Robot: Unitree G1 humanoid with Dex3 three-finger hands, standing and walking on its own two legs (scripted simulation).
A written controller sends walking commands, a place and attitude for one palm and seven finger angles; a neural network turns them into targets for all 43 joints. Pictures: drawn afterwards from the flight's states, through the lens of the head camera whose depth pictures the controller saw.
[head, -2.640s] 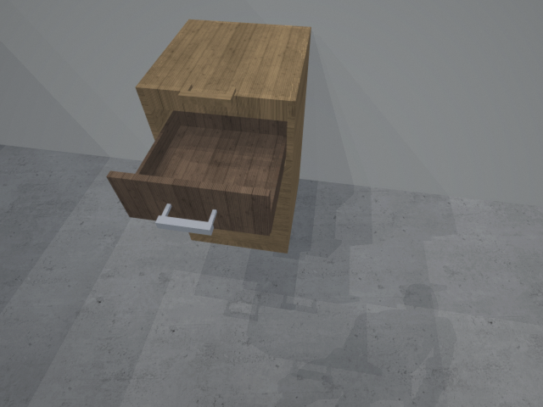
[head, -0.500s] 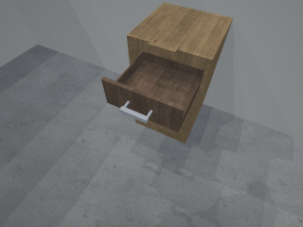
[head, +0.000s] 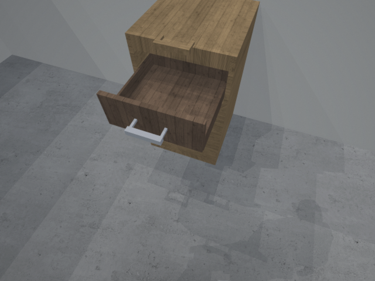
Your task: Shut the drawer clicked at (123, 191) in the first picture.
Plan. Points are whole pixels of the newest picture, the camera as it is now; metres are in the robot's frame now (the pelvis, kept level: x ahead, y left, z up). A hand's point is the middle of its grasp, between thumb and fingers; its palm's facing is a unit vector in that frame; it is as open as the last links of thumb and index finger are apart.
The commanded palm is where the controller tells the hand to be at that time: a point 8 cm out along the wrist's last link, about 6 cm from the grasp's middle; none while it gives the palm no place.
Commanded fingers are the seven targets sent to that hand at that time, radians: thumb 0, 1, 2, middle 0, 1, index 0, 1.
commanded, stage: turn to face it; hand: left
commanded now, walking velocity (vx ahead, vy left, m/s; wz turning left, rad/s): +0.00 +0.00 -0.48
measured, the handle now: (146, 130) +0.57 +0.19 -0.15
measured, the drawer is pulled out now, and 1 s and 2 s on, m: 0.27 0.27 0.27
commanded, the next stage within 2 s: take the last steps up to it in 0.50 s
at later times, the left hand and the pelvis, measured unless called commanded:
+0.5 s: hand out of the picture +0.07 +0.14 -0.15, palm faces -0.07 -0.97 -0.24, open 7.4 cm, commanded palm none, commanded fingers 0.00 0.90 0.90 -0.20 -0.30 -0.20 -0.30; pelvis +0.01 -0.05 +0.01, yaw -10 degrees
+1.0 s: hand (131, 245) +0.20 +0.16 -0.16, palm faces -0.20 -0.95 -0.24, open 7.4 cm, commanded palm none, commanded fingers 0.00 0.90 0.90 -0.20 -0.30 -0.20 -0.30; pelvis +0.08 -0.02 +0.00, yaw -12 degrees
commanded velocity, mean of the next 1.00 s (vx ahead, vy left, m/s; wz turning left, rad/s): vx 0.07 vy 0.06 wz -0.17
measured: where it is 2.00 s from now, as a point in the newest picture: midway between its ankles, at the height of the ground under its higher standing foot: outside the picture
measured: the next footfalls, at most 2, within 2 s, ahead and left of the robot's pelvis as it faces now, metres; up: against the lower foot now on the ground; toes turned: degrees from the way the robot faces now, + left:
left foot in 0.76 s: +0.10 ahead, +0.10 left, +0.00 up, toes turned -16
right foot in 1.00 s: +0.11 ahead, -0.13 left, +0.00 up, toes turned -14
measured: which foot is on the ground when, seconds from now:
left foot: down 0.00-0.08, up 0.10-0.74, down 0.76-1.00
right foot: down 0.00-0.76, up 0.78-0.98, down 1.00-1.00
